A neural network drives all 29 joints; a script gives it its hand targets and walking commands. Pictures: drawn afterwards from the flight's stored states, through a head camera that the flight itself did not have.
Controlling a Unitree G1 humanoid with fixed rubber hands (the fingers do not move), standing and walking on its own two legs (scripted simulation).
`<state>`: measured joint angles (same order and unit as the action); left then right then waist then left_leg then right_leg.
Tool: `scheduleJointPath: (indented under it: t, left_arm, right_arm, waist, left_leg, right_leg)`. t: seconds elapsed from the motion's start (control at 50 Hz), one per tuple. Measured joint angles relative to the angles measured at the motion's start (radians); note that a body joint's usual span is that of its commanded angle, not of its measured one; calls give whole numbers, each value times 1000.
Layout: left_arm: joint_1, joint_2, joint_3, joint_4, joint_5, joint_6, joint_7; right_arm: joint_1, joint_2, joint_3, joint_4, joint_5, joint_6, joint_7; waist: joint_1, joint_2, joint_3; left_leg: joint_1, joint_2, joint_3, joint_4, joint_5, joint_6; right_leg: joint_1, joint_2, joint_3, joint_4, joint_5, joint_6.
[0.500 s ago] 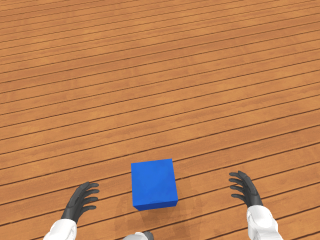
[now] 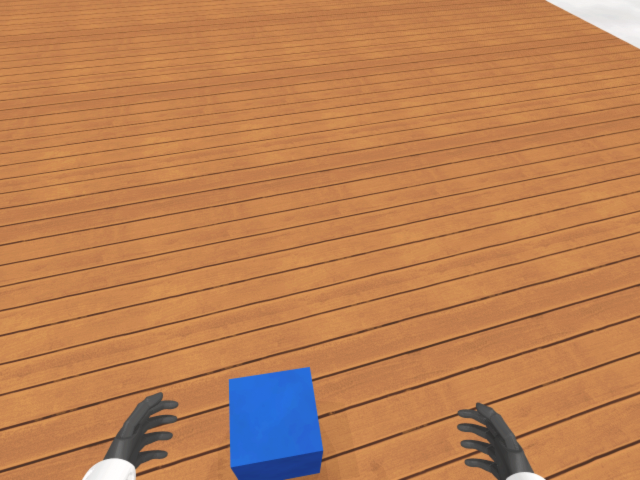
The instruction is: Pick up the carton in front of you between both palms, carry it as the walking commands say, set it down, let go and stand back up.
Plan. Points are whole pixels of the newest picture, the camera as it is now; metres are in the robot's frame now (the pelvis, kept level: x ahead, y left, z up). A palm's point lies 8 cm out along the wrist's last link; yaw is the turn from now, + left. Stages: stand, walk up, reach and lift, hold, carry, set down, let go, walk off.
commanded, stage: let go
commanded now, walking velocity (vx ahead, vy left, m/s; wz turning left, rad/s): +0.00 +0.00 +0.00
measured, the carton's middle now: (276, 428) +0.36 +0.10 -0.65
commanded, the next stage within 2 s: stand in 0.12 s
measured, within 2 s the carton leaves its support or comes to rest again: neither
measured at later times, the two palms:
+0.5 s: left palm out of the picture +0.14 +0.31 -0.10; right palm out of the picture +0.13 -0.27 -0.07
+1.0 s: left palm out of the picture +0.12 +0.33 -0.10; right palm out of the picture +0.10 -0.27 -0.08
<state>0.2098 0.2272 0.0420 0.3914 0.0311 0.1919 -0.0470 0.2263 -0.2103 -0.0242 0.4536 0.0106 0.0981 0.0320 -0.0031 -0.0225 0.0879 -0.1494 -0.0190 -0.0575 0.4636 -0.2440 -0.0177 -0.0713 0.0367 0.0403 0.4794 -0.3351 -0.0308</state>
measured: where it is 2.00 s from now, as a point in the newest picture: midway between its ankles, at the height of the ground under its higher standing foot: outside the picture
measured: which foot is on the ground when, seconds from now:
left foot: down 0.00-1.00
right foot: down 0.00-1.00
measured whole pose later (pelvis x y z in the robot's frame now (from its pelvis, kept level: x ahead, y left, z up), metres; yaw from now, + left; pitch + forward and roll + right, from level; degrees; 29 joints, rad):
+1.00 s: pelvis +0.01 +0.04 +0.00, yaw -2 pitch -2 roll +0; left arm 0.19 0.37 0.01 0.86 0.03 0.00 0.03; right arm 0.13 -0.35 -0.03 0.93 -0.03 0.00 -0.02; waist 0.00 -0.04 0.02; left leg -0.16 -0.04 -0.01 0.43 -0.23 0.03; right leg -0.08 0.01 0.09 0.40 -0.29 0.02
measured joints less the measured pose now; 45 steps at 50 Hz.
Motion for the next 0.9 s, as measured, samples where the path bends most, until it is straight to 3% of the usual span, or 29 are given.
scheduleJointPath:
  t: [0.12,0.24,0.38,0.9]
  left_arm:
    - [3,10,-2,-13,-8,33,19]
    - [-6,67,3,138,4,-97,57]
    - [13,109,14,254,5,-158,59]
    - [-22,139,-29,442,-2,-190,77]
  right_arm:
    - [-4,3,2,3,-7,6,-7]
    - [-28,-45,-4,169,-59,-53,-41]
    - [-40,-106,-30,268,-54,-86,-49]
    - [-85,-128,-3,447,-41,-101,-54]
  waist:
    - [4,7,-4]
    - [13,-13,-68]
    - [4,-29,-80]
    - [-2,-17,-72]
  left_leg:
    - [-1,-11,2,18,-8,13]
    - [-79,-8,16,60,-26,21]
    - [-89,-10,31,59,-34,35]
    - [-21,-23,52,-18,-4,52]
  right_leg:
    - [6,-10,1,6,-4,13]
    - [-68,-8,14,30,-8,23]
    - [-74,-11,29,10,-3,35]
    - [-13,-30,51,-63,30,51]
